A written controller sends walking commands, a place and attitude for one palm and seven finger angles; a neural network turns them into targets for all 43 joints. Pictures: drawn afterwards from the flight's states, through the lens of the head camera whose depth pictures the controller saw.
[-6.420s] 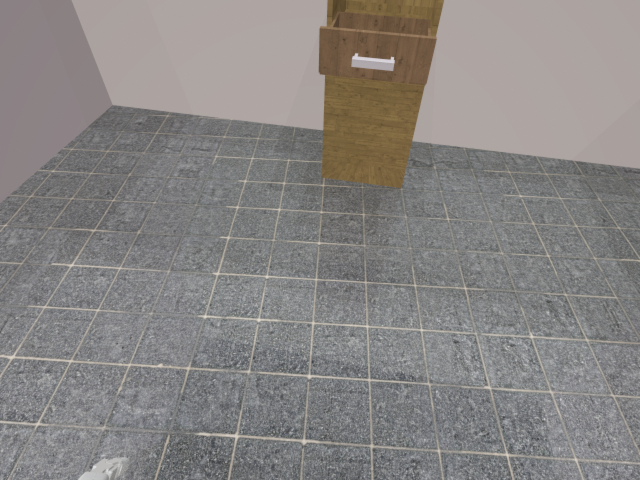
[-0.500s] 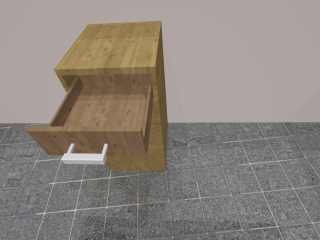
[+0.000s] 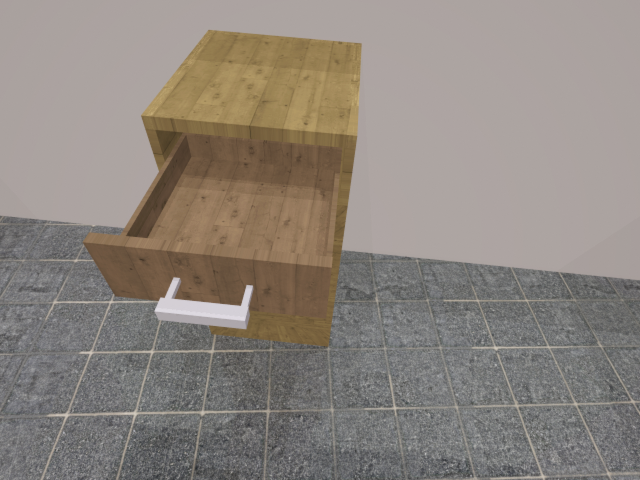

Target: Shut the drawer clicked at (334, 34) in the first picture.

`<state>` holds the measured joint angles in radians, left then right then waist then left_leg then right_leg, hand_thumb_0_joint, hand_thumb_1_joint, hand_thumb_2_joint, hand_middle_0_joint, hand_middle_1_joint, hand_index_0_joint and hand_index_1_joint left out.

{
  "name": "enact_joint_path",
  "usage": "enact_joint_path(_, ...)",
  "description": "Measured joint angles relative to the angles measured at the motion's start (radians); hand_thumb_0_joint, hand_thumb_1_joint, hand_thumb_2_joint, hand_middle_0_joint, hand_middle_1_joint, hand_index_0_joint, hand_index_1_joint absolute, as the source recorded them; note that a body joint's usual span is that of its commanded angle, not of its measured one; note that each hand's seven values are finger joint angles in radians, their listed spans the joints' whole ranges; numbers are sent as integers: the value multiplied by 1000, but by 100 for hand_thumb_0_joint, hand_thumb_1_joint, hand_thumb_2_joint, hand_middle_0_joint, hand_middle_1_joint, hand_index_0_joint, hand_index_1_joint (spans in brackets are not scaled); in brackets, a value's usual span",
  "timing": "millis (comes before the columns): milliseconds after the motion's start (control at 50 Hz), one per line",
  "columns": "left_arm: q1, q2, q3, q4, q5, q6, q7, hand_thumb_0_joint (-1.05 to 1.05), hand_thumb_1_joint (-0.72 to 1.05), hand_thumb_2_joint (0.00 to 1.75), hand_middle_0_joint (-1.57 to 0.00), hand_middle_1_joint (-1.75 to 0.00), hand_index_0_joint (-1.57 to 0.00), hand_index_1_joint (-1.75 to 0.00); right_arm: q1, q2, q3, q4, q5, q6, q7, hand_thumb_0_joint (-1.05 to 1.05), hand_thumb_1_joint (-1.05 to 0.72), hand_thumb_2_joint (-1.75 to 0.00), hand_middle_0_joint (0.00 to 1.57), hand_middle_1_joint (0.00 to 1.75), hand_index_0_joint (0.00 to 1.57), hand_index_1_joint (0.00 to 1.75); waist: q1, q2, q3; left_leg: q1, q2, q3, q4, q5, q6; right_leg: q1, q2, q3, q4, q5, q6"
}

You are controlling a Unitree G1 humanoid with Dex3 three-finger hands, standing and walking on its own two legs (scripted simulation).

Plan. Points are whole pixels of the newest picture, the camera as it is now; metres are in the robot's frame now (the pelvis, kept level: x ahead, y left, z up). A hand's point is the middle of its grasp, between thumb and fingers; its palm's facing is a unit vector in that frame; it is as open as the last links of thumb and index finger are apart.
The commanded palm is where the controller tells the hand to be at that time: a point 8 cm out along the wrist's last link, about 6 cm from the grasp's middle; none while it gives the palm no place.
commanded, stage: come to a stop and stand still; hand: left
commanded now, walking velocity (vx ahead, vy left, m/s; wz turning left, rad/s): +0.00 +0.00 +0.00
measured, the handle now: (207, 300) +0.36 +0.21 -0.03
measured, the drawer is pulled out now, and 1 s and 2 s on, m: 0.29 0.29 0.29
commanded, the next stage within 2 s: look again from close up in 0.22 s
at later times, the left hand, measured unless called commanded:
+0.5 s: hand out of the picture +0.00 +0.18 -0.17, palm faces +0.00 -0.97 -0.24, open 7.4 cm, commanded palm none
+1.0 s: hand out of the picture -0.03 +0.13 -0.17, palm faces +0.02 -0.98 -0.19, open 7.4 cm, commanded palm none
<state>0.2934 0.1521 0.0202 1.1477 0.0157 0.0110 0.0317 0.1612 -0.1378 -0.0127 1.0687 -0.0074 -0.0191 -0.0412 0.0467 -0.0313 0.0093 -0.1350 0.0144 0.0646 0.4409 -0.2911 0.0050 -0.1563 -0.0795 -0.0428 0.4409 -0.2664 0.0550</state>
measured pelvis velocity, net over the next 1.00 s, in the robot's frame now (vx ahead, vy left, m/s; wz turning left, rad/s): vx -0.02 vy -0.04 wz -0.01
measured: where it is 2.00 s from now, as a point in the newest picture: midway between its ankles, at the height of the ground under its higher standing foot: outside the picture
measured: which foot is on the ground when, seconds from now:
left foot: down 0.00-1.00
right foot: down 0.00-1.00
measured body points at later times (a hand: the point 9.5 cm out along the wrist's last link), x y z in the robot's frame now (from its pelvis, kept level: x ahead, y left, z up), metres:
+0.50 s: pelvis -0.01 +0.00 -0.01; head +0.01 -0.02 +0.44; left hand +0.00 +0.23 -0.16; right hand -0.03 -0.22 -0.17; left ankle -0.03 +0.11 -0.74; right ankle -0.02 -0.15 -0.74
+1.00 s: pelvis -0.02 -0.04 +0.00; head -0.01 -0.05 +0.45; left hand -0.03 +0.18 -0.16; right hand -0.03 -0.26 -0.17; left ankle -0.03 +0.11 -0.74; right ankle -0.02 -0.15 -0.74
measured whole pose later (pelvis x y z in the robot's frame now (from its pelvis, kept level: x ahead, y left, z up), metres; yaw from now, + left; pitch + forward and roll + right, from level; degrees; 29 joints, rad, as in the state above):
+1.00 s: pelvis -0.02 -0.04 +0.00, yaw +0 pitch -2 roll +1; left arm 0.29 0.14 -0.01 1.11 0.01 -0.01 0.02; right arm 0.29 -0.17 0.01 1.11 -0.02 -0.01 -0.02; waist 0.01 0.01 0.04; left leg -0.16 0.06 0.05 0.45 -0.26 -0.04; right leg -0.21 -0.03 -0.05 0.50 -0.27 -0.01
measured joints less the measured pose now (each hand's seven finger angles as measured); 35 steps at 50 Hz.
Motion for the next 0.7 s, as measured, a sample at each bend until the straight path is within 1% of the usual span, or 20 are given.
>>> enact_joint_path(80, -34, 0, -3, -7, -1, -2, 1, 0, 91, 90, -20, -30, -20, -30, 9, -10, -3, 9, 0, -3, -3, -2, -94, -90, 20, 30, 20, 30, -16, 5, 6, 11, -6, 7, -13, 4, 5, 9, -5, 7, -13, 6, 6)
enact_joint_path(140, -52, 10, 0, -10, 0, 0, 4, 0, 91, 90, -20, -30, -20, -30, 30, -20, -4, 24, -1, -2, -3, -2, -94, -90, 20, 30, 20, 30, -25, 6, 10, 20, -9, 10, -23, 7, 7, 13, -8, 9, -16, 7, 8)
enact_joint_path(220, -68, 25, 2, -15, -3, 0, 5, 0, 91, 90, -20, -30, -20, -30, 70, -25, 0, 50, -3, 4, -1, -1, -93, -90, 20, 30, 20, 30, -34, 9, 15, 29, -10, 9, -33, 12, 6, 21, -8, 8, -23, 9, 7)
enact_joint_path(320, -74, 32, 0, -16, -6, 1, 4, 0, 91, 90, -20, -30, -20, -30, 115, -18, 6, 81, -4, 11, 4, 0, -92, -90, 20, 30, 20, 30, -42, 16, 26, 34, -6, 5, -46, 22, 1, 27, -4, 3, -33, 16, 3)
enact_joint_path(360, -69, 28, -11, -24, -2, -14, 19, 0, 91, 90, -20, -30, -20, -30, 130, -20, 10, 63, -3, 12, 14, 0, -92, -90, 20, 30, 20, 30, -50, 30, 30, -7, 5, 1, -1, 10, -2, 0, 5, -1, -17, 16, -1)
enact_joint_path(420, -60, 24, -22, -41, -3, -24, 16, 0, 91, 90, -20, -30, -20, -30, 149, -24, 14, 29, -9, 1, 23, 0, -91, -90, 20, 30, 20, 30, -59, 44, 48, -43, 7, -1, 51, -12, -1, -37, 5, 0, 37, -4, -6)
enact_joint_path(540, -34, 14, -31, -46, -7, -14, 7, 0, 90, 90, -20, -30, -20, -30, 171, -24, 26, 9, -9, 2, 25, 0, -91, -90, 20, 30, 20, 30, -59, 70, 34, -42, 7, -1, 82, -26, -3, -47, 2, 3, 91, -32, -11)
enact_joint_path(620, -24, 10, -33, -48, -8, -9, 4, 0, 90, 90, -20, -30, -20, -30, 158, -18, 32, 6, -8, 6, 27, 0, -91, -90, 20, 30, 20, 30, -55, 71, 24, -29, 10, 3, 70, -19, -11, -45, 5, 8, 100, -35, -18)
enact_joint_path(700, -20, 3, -35, -53, -8, -11, 1, 0, 90, 90, -20, -30, -20, -30, 146, -23, 31, 13, -9, 9, 26, 1, -92, -90, 20, 30, 20, 30, -49, 66, 21, -22, 14, 4, 48, -2, -19, -48, 11, 8, 96, -28, -27)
